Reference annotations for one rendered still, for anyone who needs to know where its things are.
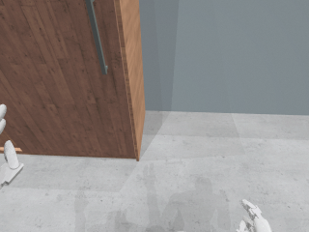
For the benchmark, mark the robot left hand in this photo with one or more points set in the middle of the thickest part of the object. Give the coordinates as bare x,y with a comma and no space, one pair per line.
12,167

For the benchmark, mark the robot right hand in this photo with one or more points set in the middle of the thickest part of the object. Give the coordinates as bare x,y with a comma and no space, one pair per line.
259,224

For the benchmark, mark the handle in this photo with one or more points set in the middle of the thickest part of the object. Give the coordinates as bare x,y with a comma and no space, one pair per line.
94,26

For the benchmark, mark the wardrobe door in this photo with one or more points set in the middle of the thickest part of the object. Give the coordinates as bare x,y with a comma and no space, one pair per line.
4,137
58,101

